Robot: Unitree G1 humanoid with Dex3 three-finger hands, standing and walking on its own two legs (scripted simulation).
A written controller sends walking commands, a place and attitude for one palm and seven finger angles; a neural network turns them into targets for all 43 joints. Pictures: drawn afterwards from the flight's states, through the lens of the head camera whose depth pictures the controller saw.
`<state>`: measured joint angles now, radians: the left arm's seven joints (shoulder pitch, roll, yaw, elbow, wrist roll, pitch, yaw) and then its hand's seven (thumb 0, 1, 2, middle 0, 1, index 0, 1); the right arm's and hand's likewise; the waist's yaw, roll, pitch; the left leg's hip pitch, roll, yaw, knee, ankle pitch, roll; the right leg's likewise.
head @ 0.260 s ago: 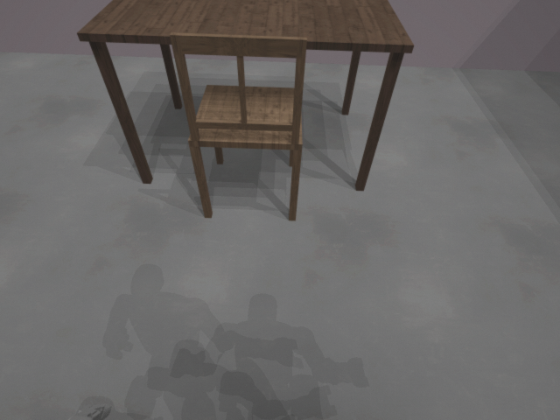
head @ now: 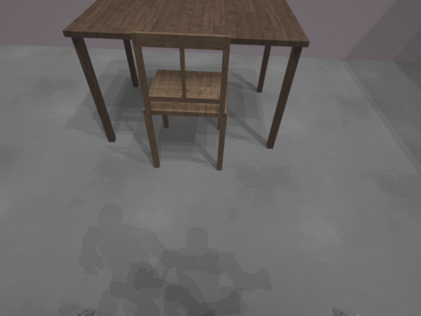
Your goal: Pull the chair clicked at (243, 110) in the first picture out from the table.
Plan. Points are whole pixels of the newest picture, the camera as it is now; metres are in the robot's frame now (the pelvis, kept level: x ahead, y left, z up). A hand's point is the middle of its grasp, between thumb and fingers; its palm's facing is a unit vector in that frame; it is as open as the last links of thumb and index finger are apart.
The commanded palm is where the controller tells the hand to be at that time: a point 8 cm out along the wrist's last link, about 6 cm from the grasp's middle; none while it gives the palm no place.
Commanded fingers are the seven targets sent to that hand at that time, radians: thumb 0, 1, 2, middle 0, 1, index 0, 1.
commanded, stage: stand and wait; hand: left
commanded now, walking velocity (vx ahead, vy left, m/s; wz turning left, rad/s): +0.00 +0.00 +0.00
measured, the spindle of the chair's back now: (183, 74) +1.11 +0.20 -0.11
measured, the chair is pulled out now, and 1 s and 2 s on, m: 0.00 0.00 0.00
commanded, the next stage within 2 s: look at it before walking up in 0.56 s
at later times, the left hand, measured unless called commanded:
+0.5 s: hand out of the picture +0.05 +0.24 -0.15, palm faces -0.03 -0.94 -0.33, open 7.4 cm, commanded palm none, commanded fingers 0.00 0.90 0.90 -0.20 -0.30 -0.20 -0.30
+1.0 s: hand out of the picture +0.06 +0.23 -0.15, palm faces -0.03 -0.95 -0.32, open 7.3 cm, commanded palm none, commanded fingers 0.00 0.90 0.90 -0.20 -0.30 -0.20 -0.30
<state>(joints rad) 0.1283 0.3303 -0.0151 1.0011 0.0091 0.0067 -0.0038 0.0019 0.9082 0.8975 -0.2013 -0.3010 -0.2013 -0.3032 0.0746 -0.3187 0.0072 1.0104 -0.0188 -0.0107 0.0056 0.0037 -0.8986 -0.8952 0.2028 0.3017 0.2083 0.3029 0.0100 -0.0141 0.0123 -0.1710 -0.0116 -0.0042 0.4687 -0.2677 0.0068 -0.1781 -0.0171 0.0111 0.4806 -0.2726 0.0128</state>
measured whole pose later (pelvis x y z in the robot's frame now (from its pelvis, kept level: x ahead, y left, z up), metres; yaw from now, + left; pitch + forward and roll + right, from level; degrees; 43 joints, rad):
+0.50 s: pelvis -0.02 -0.01 +0.00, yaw +0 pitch -2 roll +0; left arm 0.15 0.35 -0.01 1.08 0.01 0.00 0.00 0.00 0.91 0.90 -0.20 -0.30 -0.20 -0.30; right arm 0.14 -0.34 0.00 1.11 -0.01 0.00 0.01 0.00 -0.90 -0.90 0.20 0.30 0.21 0.30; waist 0.00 -0.01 0.03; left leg -0.16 0.00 -0.01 0.41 -0.21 -0.01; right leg -0.17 0.00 0.01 0.43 -0.22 0.00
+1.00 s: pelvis -0.01 -0.01 +0.01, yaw -1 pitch -2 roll +0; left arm 0.14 0.33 -0.01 1.08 0.01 0.00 -0.01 0.00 0.91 0.90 -0.20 -0.30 -0.20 -0.30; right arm 0.12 -0.33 0.00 1.11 -0.01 -0.01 0.01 0.00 -0.90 -0.90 0.20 0.30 0.21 0.30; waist 0.00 -0.01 0.03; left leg -0.15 0.01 0.00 0.39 -0.21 -0.02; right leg -0.16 0.01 0.01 0.41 -0.21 -0.01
